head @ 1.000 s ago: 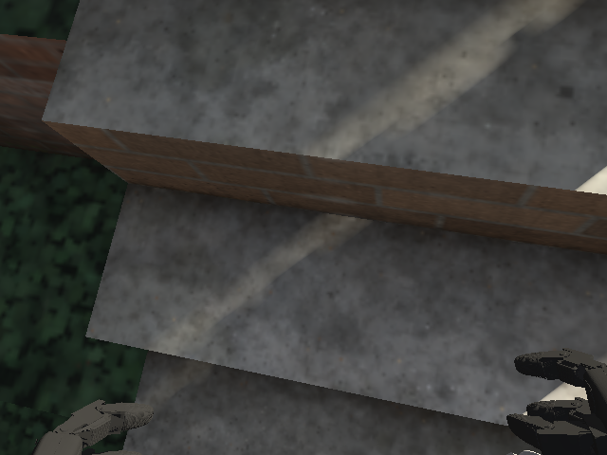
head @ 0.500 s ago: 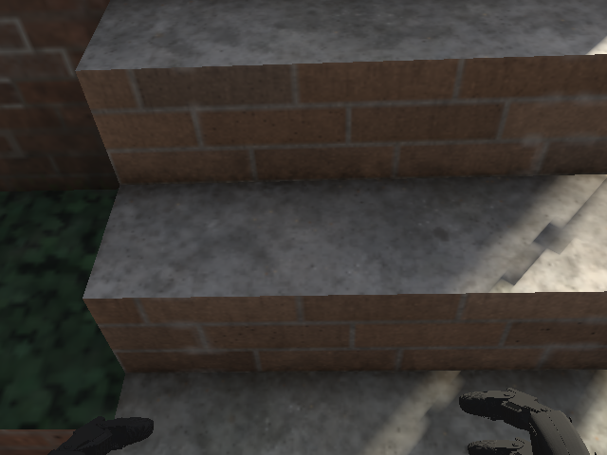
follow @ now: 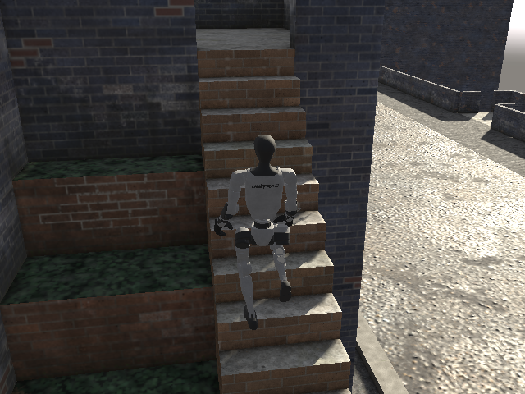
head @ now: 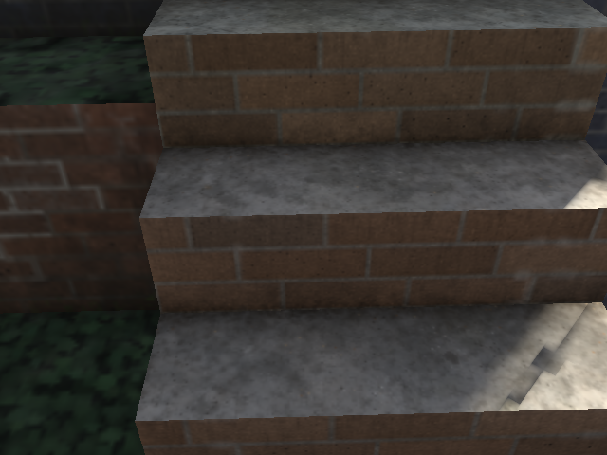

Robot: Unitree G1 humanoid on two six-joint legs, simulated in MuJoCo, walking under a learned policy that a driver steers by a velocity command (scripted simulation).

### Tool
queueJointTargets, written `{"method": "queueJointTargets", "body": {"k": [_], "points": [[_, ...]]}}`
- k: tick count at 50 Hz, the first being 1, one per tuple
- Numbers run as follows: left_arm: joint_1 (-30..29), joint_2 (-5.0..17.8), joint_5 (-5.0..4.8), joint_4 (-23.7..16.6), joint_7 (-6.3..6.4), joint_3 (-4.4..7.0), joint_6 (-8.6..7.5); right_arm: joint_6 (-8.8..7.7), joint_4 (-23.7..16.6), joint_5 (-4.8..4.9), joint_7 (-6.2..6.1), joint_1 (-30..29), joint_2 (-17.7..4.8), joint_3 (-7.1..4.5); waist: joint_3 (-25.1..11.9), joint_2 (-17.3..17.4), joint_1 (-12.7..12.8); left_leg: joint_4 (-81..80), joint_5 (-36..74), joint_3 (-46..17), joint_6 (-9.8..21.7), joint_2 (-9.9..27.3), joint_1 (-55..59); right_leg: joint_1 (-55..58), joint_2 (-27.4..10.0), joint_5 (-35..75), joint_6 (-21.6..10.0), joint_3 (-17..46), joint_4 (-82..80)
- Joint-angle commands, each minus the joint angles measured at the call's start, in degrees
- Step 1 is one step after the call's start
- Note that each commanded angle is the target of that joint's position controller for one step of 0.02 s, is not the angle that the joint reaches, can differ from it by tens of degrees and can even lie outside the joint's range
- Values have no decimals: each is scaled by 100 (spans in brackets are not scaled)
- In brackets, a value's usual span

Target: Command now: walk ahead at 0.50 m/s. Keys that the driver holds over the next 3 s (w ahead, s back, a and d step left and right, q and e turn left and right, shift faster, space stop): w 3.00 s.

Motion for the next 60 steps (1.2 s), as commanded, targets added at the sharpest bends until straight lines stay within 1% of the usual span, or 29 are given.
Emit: {"method": "queueJointTargets", "body": {"k": [1, 9, 13, 18, 20, 22, 24, 25, 26, 27, 28, 29, 30, 33, 37, 43, 45, 46, 47, 48, 49, 50, 51, 52, 53, 54, 56, 58, 60], "points": [[1223, 224, 36, 30, 240, -9, 259, 28, -556, -122, 44, -1338, -173, 112, 1311, 363, 686, -2837, 841, -911, 105, 1104, -2266, 965, 37, 257, 204, -444, -324], [487, 588, -126, -665, 23, -18, 216, -157, -1124, -66, -119, -638, -949, 17, 529, 278, -92, -2692, 1224, -1730, 618, 1870, 1017, -152, -708, -994, 534, -225, -1892], [920, 603, -270, -591, -74, -23, 215, -171, -1162, 69, -51, -521, -1229, -150, 162, 236, -135, -2156, 668, -1653, 418, 2007, 907, 549, -976, -606, 487, -314, -2327], [2031, 354, -250, -276, 25, -88, 297, -147, -1315, 160, 121, -1381, -1132, -180, -66, 502, 388, -1274, 905, -938, -148, 1906, -178, 2469, -1246, -1175, 51, -618, -4253], [2337, 154, -108, 75, -33, -134, 328, -56, -1329, 402, 162, -1697, -853, -111, 459, 65, 430, -145, 1307, -273, -452, 1600, -529, 3303, -1264, -1153, -495, -1187, -7469], [2544, -338, 194, 737, -42, -218, 377, 134, -1371, 699, 174, -1833, -494, 13, 779, -372, 107, 1494, 905, 190, -345, 1417, -1625, 4624, -1328, 1344, -1040, -2013, -9718], [1904, -548, 280, 791, -139, -372, 127, 344, -1430, 725, 267, -1632, 62, 135, 1137, -1121, -532, 5912, 40, 298, -199, 528, -2702, 4368, -1451, 1914, -1198, -1310, -10394], [1616, -104, 333, 758, -260, -306, -34, 372, -1684, 575, 309, -2019, 611, 208, 976, -1083, -825, 7838, -334, -258, -151, 292, -3803, 4798, -1461, 2732, -730, -894, -9189], [1566, 662, 321, 388, -309, -122, -223, 196, -1736, 673, 404, -1732, 678, 270, 728, -1013, -847, 8297, 733, -974, -391, -127, -4460, 4955, -1900, 5392, -369, -59, -8267], [2433, 1340, 67, 553, -205, 147, -191, -22, -1494, 641, 452, -1046, 697, 345, 8, -898, -652, 8789, 1504, -1455, -604, 52, -5247, 5779, -2858, 3403, -887, 1327, -8914], [2479, 1839, -251, 528, -44, 320, -194, -70, -1503, 709, 430, -802, 490, 363, 131, -973, -655, 8171, 1789, -1965, -696, 426, -6403, 6508, -3591, -439, -1346, 2622, -9761], [1803, 1687, 52, 380, 110, 230, -314, 24, -1840, 929, 323, -2037, 58, 297, 1026, -675, -446, 7516, 2484, -2434, -795, 753, -6786, 5871, -4088, -3605, -1684, 3981, -10847], [1515, 907, 261, 416, 160, 14, -394, 134, -1697, 763, 188, -2549, -298, 125, 1408, 124, -338, 7339, 2955, -2225, -862, 561, -6777, 5583, -3818, -3947, -1587, 3963, -10952], [1462, 263, 199, 547, 175, -179, -474, 277, -1188, 378, 96, -2079, -397, -20, 1465, -404, -340, 7104, 3699, -1703, -841, 206, -5911, 5089, -2953, -3074, -1425, 2360, -10745], [2360, -180, 166, 1118, 123, -269, -327, 242, -918, 486, 263, -2023, 255, 122, 1716, -805, -34, 8227, 2976, -1702, -446, -221, -6780, 5809, -2538, -1537, -1261, 1021, -10482], [1544, -34, 85, 1004, 300, -232, -98, 232, -1417, 395, 371, -2048, 334, 380, 1650, -582, -632, 7160, 2558, -1424, -563, 41, -6307, 4946, -2461, -1209, -1015, -92, -11455], [1027, 115, -120, 1157, 348, -172, 24, 265, -1519, 266, 395, -2094, 310, 536, 1310, -624, -951, 4990, 2391, -505, -283, 398, -3897, 4076, -2201, 225, -933, -902, -12396], [749, 219, -252, 1194, 305, -154, 86, 236, -1355, 293, 380, -1768, 191, 535, 954, -486, -1191, 3750, 2475, -196, 37, 186, -2113, 3553, -1920, 2019, -805, -1537, -12298], [899, 642, -366, 1435, 236, -98, -3, 215, -1026, 273, 329, -1029, -204, 283, 39, -1116, -1483, 3969, 1988, 405, 214, -533, -567, 4061, -2010, 7131, -1070, -1522, -11644], [1012, 1054, -443, 1524, 213, -8, -108, 194, -879, 339, 289, -247, -771, 44, -367, -1549, -1848, 3169, 1188, 286, 291, -799, 104, 4860, -2212, 9760, -1185, -1487, -10726], [896, 1404, -408, 1592, 144, 91, -170, 205, -725, 347, 324, 323, -1171, -115, -514, -1896, -2133, 1757, 917, -68, 348, -926, 311, 5708, -2400, 10665, -1273, -1262, -9781], [1919, 729, -432, 1739, 126, 9, -202, 236, -589, 389, 266, -169, -1037, -104, -584, -1383, -1183, 823, 722, -935, 683, -855, 873, 5140, -2178, 9768, -1227, -1003, -8917], [1986, 610, -350, 1772, 34, -66, -306, 367, -362, 302, 201, 505, -1242, -205, -1145, -423, -1283, -191, -161, -2544, 910, -322, 1534, 4434, -2120, 7889, -1382, -686, -8100], [1233, 296, -240, 1612, -162, -139, -394, 540, 273, 17, 162, 1594, -1740, -400, -1645, 1386, -1426, -1459, -909, -4110, 1069, 262, 2040, 3462, -1465, 3451, -1538, -622, -7046], [-99, 246, -93, 1300, -355, -137, -442, 583, 634, -285, 236, 1885, -1322, -276, -1329, 1569, -1509, -2514, -1515, -4801, 855, 114, 1441, 3095, -781, 612, -1492, 174, -4404], [-1079, -342, -120, 451, -513, -222, -553, 533, 592, -327, 262, 1181, -770, -80, -856, 1513, -1162, -3129, -1911, -5407, 606, 403, 515, 1968, -7, 205, -1346, 1178, -2441], [-1447, -604, -46, -174, -714, -378, -574, 344, 788, 3, 316, 273, -21, 127, 400, 628, -415, -2015, -1195, -3736, 276, 382, -1117, 892, -129, -174, -1181, 860, -1592], [-994, -349, -24, -120, -704, -424, -456, 128, 917, 68, 327, 41, 133, 214, 522, 312, -64, -1921, -260, -2782, 276, 197, -1489, 902, -194, 168, -908, 433, -988], [-610, -176, -93, -76, -688, -476, -378, -8, 978, 23, 308, 15, 9, 267, 520, 303, 88, -2382, -321, -3056, 485, 369, -1669, 519, -195, 427, -749, 340, -258]]}}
